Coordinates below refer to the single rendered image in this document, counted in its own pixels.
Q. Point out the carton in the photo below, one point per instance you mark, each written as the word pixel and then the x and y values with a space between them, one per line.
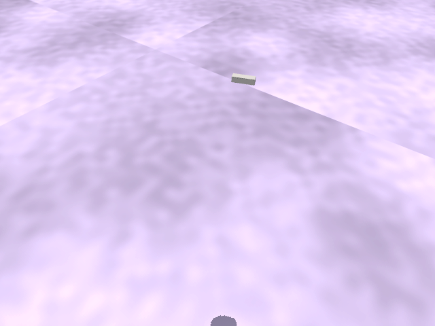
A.
pixel 243 79

